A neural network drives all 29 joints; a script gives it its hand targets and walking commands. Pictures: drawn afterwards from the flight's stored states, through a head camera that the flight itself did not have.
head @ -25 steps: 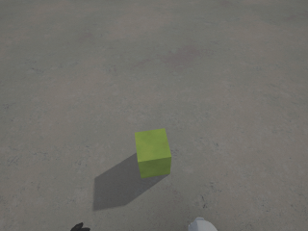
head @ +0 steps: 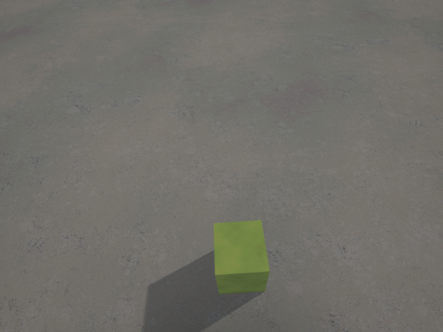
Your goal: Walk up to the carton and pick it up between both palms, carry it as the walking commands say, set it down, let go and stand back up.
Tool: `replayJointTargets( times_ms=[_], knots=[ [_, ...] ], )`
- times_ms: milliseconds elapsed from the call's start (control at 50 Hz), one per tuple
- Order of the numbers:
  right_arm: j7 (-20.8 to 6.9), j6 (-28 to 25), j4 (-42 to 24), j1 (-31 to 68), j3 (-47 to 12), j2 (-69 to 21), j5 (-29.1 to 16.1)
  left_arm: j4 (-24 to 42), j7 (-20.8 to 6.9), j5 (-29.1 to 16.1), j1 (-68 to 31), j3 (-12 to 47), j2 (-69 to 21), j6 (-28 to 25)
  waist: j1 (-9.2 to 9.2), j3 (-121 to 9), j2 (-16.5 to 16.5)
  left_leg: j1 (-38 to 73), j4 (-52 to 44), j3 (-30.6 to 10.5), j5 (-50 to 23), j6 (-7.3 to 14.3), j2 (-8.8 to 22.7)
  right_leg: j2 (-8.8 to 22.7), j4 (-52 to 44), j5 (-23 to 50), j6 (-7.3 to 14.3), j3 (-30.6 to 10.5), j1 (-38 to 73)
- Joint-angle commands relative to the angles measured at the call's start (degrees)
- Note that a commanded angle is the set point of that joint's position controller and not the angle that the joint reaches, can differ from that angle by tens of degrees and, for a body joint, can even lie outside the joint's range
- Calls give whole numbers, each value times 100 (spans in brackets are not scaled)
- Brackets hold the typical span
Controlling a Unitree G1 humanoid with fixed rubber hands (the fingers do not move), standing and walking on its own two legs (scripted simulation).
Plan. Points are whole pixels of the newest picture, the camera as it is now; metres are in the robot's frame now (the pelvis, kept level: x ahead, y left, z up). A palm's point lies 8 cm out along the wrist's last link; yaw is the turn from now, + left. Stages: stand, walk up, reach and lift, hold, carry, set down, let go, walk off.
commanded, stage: walk up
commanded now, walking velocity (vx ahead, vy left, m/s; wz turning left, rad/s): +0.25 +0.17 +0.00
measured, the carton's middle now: (239, 258) +0.52 +0.01 -0.66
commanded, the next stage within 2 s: stand in 1.76 s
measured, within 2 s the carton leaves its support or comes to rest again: neither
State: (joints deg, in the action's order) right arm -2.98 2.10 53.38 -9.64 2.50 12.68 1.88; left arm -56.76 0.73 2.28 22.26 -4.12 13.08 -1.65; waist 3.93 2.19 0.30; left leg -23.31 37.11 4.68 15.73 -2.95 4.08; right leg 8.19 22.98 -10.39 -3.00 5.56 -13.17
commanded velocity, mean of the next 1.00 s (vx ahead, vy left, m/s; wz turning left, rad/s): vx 0.03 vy -0.01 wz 0.00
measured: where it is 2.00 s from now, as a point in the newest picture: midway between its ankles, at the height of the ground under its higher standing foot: outside the picture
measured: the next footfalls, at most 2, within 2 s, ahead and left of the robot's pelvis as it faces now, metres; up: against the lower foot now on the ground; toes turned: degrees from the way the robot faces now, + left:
left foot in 0.06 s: +0.10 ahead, +0.15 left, +0.00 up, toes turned +7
right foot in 0.42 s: +0.09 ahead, -0.06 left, +0.00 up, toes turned -2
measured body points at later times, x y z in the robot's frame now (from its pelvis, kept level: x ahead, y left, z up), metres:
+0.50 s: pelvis +0.06 +0.06 -0.01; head +0.06 +0.06 +0.44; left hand +0.10 +0.30 -0.16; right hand +0.11 -0.18 -0.16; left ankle +0.06 +0.15 -0.75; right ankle +0.05 -0.06 -0.75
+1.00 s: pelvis +0.04 +0.03 +0.00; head +0.06 +0.04 +0.45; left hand +0.05 +0.28 -0.16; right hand +0.02 -0.22 -0.15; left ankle +0.06 +0.15 -0.75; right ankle +0.02 -0.09 -0.70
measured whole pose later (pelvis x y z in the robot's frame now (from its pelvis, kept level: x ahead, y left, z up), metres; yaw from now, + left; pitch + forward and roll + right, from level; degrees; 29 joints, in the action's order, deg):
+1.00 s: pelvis +0.04 +0.03 +0.00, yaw -1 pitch +0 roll -1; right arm 3.6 0.5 63.3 -17.6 3.1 10.0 1.8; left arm -62.7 0.7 1.9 16.0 -3.6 12.1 2.6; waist -1.6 1.6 0.8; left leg -11.8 24.2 6.8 12.1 0.0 4.6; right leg 1.0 49.3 -22.4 -1.4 3.2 -21.1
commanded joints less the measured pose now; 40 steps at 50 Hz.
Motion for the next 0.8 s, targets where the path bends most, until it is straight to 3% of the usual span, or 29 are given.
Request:
replayJointTargets(
  times_ms=[0, 20, 40, 60, 80, 100, 120, 160, 200, 320, 380, 420, 440, 460, 580, 780],
  knots=[
    [1, -116, -87, -461, 23, 140, -34, 159, 24, -13, -199, -259, 1122, 42, -383, -103, 1027, 1151, -1076, 256, -301, 43, -118, 1017, -729, -1041, 648, -770, -515],
    [45, -173, 54, -780, 64, 196, -33, 115, 29, -12, -159, -211, 939, 73, -503, -224, 712, 1760, -1333, 342, -236, 125, -252, 821, -268, -1053, 531, -619, -742],
    [108, -258, 189, -1255, 119, 413, 1, 104, 42, 14, -24, -108, 600, 86, -666, -447, 77, 2441, -1653, 63, 80, 217, 3, 485, 524, -1411, 383, -378, -1074],
    [188, -327, 179, -1619, 211, 1022, 90, 296, 46, 16, -165, 35, 117, 84, -893, -372, -1485, 2602, -2603, -1743, 1179, 525, 1373, -265, 2180, -2258, 109, 147, -2002],
    [338, -300, 137, -1542, 273, 1432, -27, 518, 93, -6, -471, 91, -18, 166, -839, 23, -1772, 1754, -2926, -2361, 316, 1018, 2071, -431, 2899, -2586, 109, -37, -2145],
    [414, -386, 33, -937, 125, 1121, -82, 189, 120, -61, -365, 79, 140, 265, -537, 187, -499, 1374, -2333, -2006, -3368, 1014, 2200, -310, 2802, -2226, 142, -582, -1472],
    [432, -433, 99, -645, 63, 831, -98, -14, 92, -149, -83, 51, 185, 328, -297, -63, -321, 1547, -1784, -1217, -5025, 1001, 1658, -245, 2710, -1919, 142, -758, -1003],
    [437, -472, 6, -283, 4, 571, -101, -249, 32, -197, 266, 67, 205, 376, -101, -397, -1007, 1765, -1635, -611, -5511, 902, 1118, -427, 2719, -1322, 139, -696, -618],
    [421, -453, 6, -149, -35, 449, -101, -287, 39, -216, 148, 96, 247, 444, -47, -439, -1159, 1683, -1685, -463, -5215, 998, 941, -556, 2618, -1128, 167, -680, -402],
    [518, -323, 274, -447, 35, 587, -81, -206, 110, -188, -630, 132, 148, 450, -329, -277, -937, 1861, -1656, -884, -3896, 1259, 1185, -591, 1398, -1187, 269, -617, -301],
    [536, -247, 376, -346, 48, 615, -134, -297, 131, -170, -562, 148, 102, 344, -227, -222, -705, 1654, -1655, -939, -2603, 988, 1007, -639, 93, -267, 351, -431, 285],
    [509, -229, 410, -419, -1, 370, -189, -313, 141, -112, -626, 142, 330, 209, -363, -157, -160, 1256, -1585, -788, -1648, 681, 596, -57, -289, 1042, 453, -872, 724],
    [507, -208, 484, -441, -51, 208, -207, -372, 120, -195, -853, 174, 378, 203, -454, -4, 524, 1417, -1755, -506, -792, 550, 171, -8, -288, 1381, 570, -1164, 365],
    [505, -197, 562, -458, -60, 223, -206, -404, 107, -192, -858, 182, 307, 177, -439, 66, 550, 1527, -1763, -470, -581, 535, 143, 5, -350, 1406, 580, -1166, 312],
    [497, -240, 811, -548, -63, 284, -188, -574, 147, -187, -772, 232, 192, 123, -403, 51, 156, 1718, -2000, -577, -876, 541, 315, -213, -503, 896, 465, -914, 354],
    [506, -243, 1025, -773, -109, 124, -170, -727, 154, -195, -588, 280, 119, 86, -407, 170, -35, 1633, -2087, -578, -569, 478, 308, -213, -661, 401, 478, -948, 206]
  ],
)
